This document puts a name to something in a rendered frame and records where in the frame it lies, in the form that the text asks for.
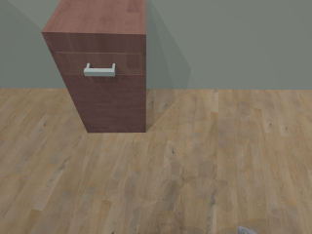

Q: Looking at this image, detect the cabinet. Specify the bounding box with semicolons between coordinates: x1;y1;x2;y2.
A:
41;0;146;134

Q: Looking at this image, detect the drawer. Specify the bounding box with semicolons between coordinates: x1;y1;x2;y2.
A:
57;52;142;75

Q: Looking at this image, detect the handle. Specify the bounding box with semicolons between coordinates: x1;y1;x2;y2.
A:
84;63;115;77

